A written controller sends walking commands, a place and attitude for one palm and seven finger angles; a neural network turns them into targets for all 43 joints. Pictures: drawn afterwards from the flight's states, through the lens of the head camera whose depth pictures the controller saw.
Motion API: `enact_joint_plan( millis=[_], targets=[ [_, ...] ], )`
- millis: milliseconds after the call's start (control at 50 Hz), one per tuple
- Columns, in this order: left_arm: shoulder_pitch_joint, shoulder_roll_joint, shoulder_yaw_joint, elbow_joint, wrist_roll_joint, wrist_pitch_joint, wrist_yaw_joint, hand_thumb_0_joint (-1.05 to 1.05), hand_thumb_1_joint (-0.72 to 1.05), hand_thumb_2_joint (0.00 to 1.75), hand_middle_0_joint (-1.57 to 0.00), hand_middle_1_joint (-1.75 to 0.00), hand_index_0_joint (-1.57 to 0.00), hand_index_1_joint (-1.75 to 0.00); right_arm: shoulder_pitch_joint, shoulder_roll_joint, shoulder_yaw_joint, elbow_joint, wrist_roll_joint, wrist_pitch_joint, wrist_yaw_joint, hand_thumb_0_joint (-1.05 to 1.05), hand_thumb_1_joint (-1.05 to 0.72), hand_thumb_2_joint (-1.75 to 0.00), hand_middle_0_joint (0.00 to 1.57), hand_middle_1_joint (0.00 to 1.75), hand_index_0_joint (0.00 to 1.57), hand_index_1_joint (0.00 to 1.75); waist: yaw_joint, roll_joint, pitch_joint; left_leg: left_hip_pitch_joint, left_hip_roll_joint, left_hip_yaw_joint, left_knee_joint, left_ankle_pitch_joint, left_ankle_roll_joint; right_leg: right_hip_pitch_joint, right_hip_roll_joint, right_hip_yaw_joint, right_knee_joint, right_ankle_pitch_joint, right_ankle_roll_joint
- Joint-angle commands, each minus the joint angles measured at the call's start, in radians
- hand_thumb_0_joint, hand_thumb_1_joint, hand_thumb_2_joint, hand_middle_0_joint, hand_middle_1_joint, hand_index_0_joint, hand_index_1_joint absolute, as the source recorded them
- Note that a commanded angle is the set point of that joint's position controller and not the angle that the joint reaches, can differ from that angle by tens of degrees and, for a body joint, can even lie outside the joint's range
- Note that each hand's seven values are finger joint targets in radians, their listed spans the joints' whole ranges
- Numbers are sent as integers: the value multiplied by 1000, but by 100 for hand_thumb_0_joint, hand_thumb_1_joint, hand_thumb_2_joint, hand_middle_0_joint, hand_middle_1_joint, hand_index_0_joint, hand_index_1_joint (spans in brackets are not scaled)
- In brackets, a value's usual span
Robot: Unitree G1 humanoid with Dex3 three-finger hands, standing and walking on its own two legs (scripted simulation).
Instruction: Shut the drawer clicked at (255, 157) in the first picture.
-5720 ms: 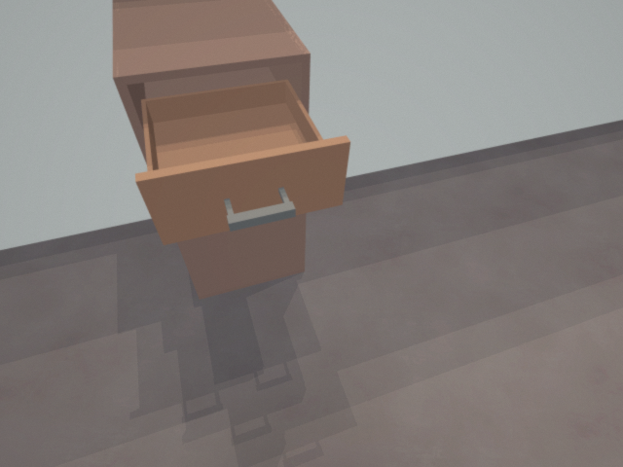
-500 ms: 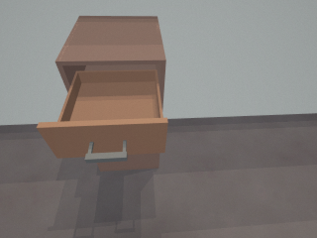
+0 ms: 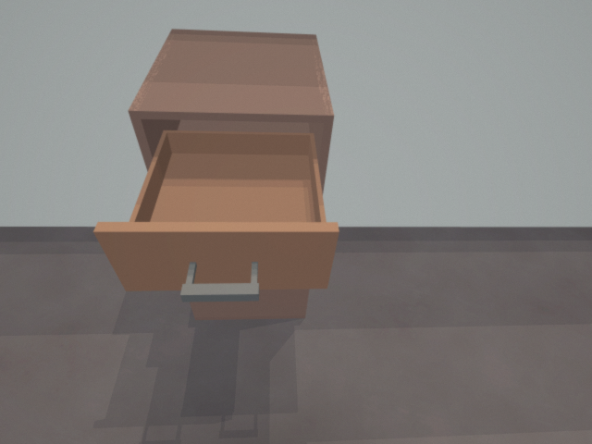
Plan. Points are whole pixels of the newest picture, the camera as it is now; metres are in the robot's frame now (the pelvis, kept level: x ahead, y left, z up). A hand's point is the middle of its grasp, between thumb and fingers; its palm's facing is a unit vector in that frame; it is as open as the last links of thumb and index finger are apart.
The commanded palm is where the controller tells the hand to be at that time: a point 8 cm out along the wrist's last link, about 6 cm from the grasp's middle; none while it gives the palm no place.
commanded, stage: look again from close up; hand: left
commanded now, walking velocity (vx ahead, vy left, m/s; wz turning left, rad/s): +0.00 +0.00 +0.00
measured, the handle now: (222, 280) +0.36 +0.14 -0.01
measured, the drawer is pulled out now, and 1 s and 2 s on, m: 0.30 0.30 0.30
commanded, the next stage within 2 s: shuffle to correct the standing spot in 0.02 s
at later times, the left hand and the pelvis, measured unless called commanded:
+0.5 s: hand out of the picture -0.04 +0.17 -0.18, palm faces +0.06 -0.98 -0.17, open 7.4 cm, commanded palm none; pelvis +0.02 +0.00 +0.00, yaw +3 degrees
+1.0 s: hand out of the picture +0.07 +0.11 -0.18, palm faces +0.14 -0.97 -0.20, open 7.3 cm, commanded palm none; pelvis +0.08 -0.06 +0.00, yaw +6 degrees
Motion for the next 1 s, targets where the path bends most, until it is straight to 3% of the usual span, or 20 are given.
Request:
enact_joint_plan(
  millis=[0, 120, 240, 300, 400, 500, 560, 580, 600, 620, 640, 660, 720, 800, 820, 840, 860, 880, 920, 980],
  targets=[
    [89, 94, 16, -30, -1, -8, 6, 0, 90, 90, -20, -30, -20, -30, 28, -113, -15, -35, -1, -10, -2, 0, -90, -90, 20, 30, 20, 30, 0, 45, 59, 51, 103, -134, -114, 105, 3, -111, -94, 99, -119, 150, -31],
    [95, 93, 12, -18, 0, -7, 1, 0, 90, 90, -20, -30, -20, -30, 16, -118, -14, -25, -1, -6, 2, 0, -90, -90, 20, 30, 20, 30, -3, 25, 53, 59, 103, -146, -154, 6, 1, -108, -97, 87, -143, 94, -21],
    [134, 81, 15, -5, 15, 7, -13, 0, 90, 90, -20, -30, -20, -30, 31, -161, -39, -16, -8, 11, 3, 0, -90, -90, 20, 30, 20, 30, 1, 102, 89, -26, 161, -287, -299, -394, 51, -152, -44, -17, -33, -98, -18],
    [160, 76, 16, 0, 18, 5, -17, 0, 90, 90, -20, -30, -20, -30, 44, -160, -47, -15, -7, 11, 0, 0, -90, -90, 20, 30, 20, 30, 7, 83, 71, -30, 173, -320, -294, -391, 77, -151, -45, -24, -25, -85, -21],
    [190, 74, 21, 15, 12, -4, -17, 0, 90, 90, -20, -30, -20, -30, 57, -131, -46, -9, -6, 1, -2, 0, -90, -90, 20, 30, 20, 30, 9, 42, 48, -48, 131, -259, -194, -229, 67, -103, -75, -6, -80, -43, -32],
    [240, 88, 32, 40, 7, -9, -7, 0, 90, 90, -20, -30, -20, -30, 47, -64, -29, -8, -5, -16, -7, 0, -90, -90, 20, 30, 20, 30, 14, -138, 33, -119, 31, -50, 84, 36, 31, 25, -169, 93, -145, 213, -84],
    [216, 92, 35, 36, 9, -1, -5, 0, 90, 90, -20, -30, -20, -30, 75, -52, -27, 11, -8, -19, -11, 0, -90, -90, 20, 30, 20, 30, -16, -75, 41, -63, 37, -9, 92, 52, 29, -8, -167, 62, -60, 393, -103],
    [188, 84, 31, 33, 7, 2, -8, 0, 90, 90, -20, -30, -20, -30, 107, -69, -29, 32, -10, -20, -15, 0, -90, -90, 20, 30, 20, 30, -39, 12, 55, 16, 63, -58, 26, 149, 41, -74, -119, 5, 34, 411, -79],
    [186, 67, 27, 29, 6, -1, -12, 0, 90, 90, -20, -30, -20, -30, 164, -107, -39, 59, -13, -23, -21, 0, -90, -90, 20, 30, 20, 30, -55, 145, 19, 135, 141, -193, -33, 288, 88, -166, -60, -47, 170, 363, -43],
    [176, 53, 23, 23, 6, -4, -13, 0, 90, 90, -20, -30, -20, -30, 217, -154, -51, 75, -15, -22, -31, 0, -90, -90, 20, 30, 20, 30, -62, 275, 0, 217, 252, -360, -118, 409, 164, -263, -9, -90, 309, 115, -14],
    [127, 53, 23, 2, 9, -1, -13, 0, 90, 90, -20, -30, -20, -30, 227, -160, -54, 80, -16, -17, -36, 0, -90, -90, 20, 30, 20, 30, -63, 281, 45, 234, 334, -451, -184, 460, 219, -388, -5, -55, 425, -225, -19],
    [81, 63, 25, -15, 15, 9, -15, 0, 90, 90, -20, -30, -20, -30, 227, -160, -54, 67, -16, -14, -38, 0, -90, -90, 20, 30, 20, 30, -60, 192, 85, 194, 375, -460, -191, 431, 236, -419, -33, -12, 477, -267, -27],
    [71, 28, 37, -30, 11, 15, -32, 0, 90, 90, -20, -30, -20, -30, 122, -162, -59, 26, -22, -14, -30, 0, -90, -90, 20, 30, 20, 30, -20, 138, 69, 37, 329, -378, -224, 145, 199, -313, -69, 11, 395, -203, -20],
    [189, 18, 46, 16, 15, 9, -38, 0, 90, 90, -20, -30, -20, -30, 21, -134, -59, -5, -18, -2, -14, 0, -90, -90, 20, 30, 20, 30, 50, 87, 62, -236, 158, -217, -151, -279, 73, 24, -13, -75, 34, 51, 6],
    [216, 53, 52, 24, 15, 2, -29, 0, 90, 90, -20, -30, -20, -30, 29, -94, -53, -11, -16, 0, -9, 0, -90, -90, 20, 30, 20, 30, 63, -14, 74, -303, 83, -155, -39, -346, 40, 67, -69, 19, -79, -67, -8],
    [218, 110, 58, 25, 16, -2, -17, 0, 90, 90, -20, -30, -20, -30, 31, -35, -40, -32, -11, 7, -6, 0, -90, -90, 20, 30, 20, 30, 61, -184, 103, -365, -7, -43, 130, -366, 3, 30, -219, 249, -236, -279, -69],
    [188, 142, 61, 2, 11, 5, -13, 0, 90, 90, -20, -30, -20, -30, 19, -19, -40, -50, -12, 17, -3, 0, -90, -90, 20, 30, 20, 30, 48, -179, 91, -280, -14, 2, 272, -344, -7, -72, -331, 345, -358, -353, -129],
    [147, 145, 61, -5, 8, -4, -8, 0, 90, 90, -20, -30, -20, -30, 17, -17, -41, -40, -14, 17, -4, 0, -90, -90, 20, 30, 20, 30, 41, -166, 94, -271, 16, -20, 416, -333, -10, -128, -358, 409, -395, -360, -172],
    [81, 93, 45, -15, 8, -19, 0, 0, 90, 90, -20, -30, -20, -30, 35, -19, -37, -18, -13, 14, 1, 0, -90, -90, 20, 30, 20, 30, 6, -88, 128, -265, 68, -50, 480, -254, -23, -143, -344, 317, -346, -5, -186],
    [53, 97, 40, -20, 14, -28, 0, 0, 90, 90, -20, -30, -20, -30, 65, 23, -16, 8, -1, 8, 1, 0, -90, -90, 20, 30, 20, 30, -2, -24, 57, -122, 53, 2, 254, -273, -49, -66, -301, 119, -189, 636, -185]
  ],
)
